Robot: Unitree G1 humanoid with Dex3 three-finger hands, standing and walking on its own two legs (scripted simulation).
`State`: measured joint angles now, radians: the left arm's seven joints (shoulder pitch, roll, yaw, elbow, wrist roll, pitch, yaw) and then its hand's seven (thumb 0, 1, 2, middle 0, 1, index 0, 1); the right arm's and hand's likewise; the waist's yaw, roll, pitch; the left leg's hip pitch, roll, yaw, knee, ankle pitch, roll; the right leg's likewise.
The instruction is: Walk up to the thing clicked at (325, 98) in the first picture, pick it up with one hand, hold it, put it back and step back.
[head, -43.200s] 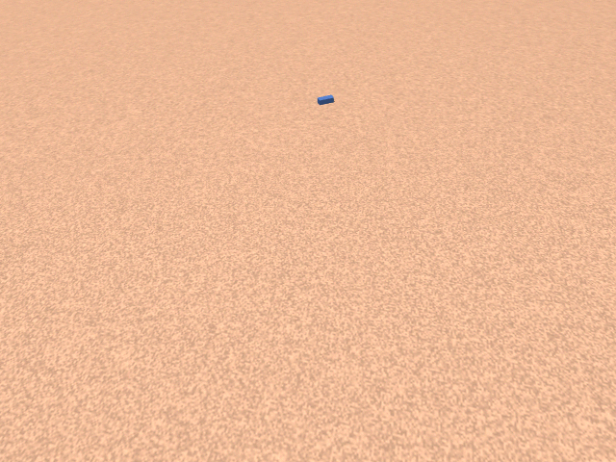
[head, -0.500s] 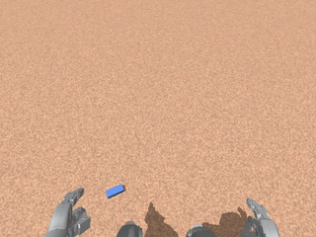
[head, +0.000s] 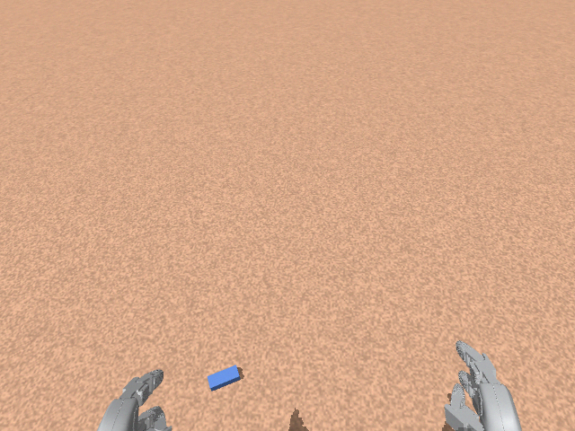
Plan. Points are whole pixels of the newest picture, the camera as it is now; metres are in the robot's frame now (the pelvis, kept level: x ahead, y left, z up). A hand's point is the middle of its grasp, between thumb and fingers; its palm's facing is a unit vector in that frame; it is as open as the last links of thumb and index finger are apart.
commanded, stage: home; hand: left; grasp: from above
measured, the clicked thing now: (224, 377) +0.43 +0.23 -0.70
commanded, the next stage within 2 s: stand in 1.66 s
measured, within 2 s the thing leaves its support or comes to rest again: neither
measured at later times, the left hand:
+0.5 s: hand out of the picture +0.16 +0.18 -0.05, palm faces +0.04 -0.98 -0.19, open 7.4 cm
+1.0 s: hand out of the picture +0.15 +0.18 -0.05, palm faces +0.04 -0.98 -0.19, open 7.4 cm
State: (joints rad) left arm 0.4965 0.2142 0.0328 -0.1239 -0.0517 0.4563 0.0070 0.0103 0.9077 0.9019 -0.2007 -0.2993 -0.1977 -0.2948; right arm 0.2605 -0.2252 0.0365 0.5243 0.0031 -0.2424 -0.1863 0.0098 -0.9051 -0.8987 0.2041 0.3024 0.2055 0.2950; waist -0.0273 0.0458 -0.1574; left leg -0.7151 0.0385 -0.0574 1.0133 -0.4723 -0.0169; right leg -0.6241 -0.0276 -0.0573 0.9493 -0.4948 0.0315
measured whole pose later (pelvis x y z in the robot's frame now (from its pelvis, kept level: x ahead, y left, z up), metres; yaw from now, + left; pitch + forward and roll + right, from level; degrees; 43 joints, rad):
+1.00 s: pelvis -0.01 +0.00 +0.00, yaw +0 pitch +9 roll -3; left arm 0.50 0.22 0.03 -0.13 -0.05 0.45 0.01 0.01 0.91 0.90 -0.20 -0.30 -0.20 -0.29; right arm 0.28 -0.23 0.03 0.54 0.00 -0.25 -0.19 0.01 -0.90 -0.90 0.20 0.30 0.21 0.30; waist -0.03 0.05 -0.15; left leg -0.72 0.04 -0.05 1.02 -0.46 -0.02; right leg -0.64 -0.02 -0.05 0.96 -0.48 0.03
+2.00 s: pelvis -0.01 +0.01 +0.02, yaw +0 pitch +1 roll +0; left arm 0.23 0.30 0.03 0.63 0.05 0.08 0.03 0.01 0.91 0.90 -0.20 -0.30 -0.20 -0.30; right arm 0.18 -0.30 -0.04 0.84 -0.06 -0.04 -0.01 0.01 -0.91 -0.90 0.21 0.30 0.21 0.30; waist 0.03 -0.01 0.03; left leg -0.45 0.00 -0.01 0.82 -0.39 0.01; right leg -0.40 -0.07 -0.01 0.81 -0.43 0.05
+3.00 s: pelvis -0.02 +0.00 +0.06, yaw +0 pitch -5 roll +0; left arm 0.19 0.30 0.02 1.13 0.03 0.00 0.01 0.00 0.91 0.90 -0.20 -0.30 -0.20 -0.30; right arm 0.16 -0.32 -0.02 1.13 -0.02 0.01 -0.01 0.00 -0.91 -0.90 0.20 0.30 0.20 0.29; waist 0.01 0.02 0.07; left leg -0.15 0.01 -0.01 0.40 -0.17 0.00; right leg -0.10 -0.05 -0.03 0.38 -0.20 0.04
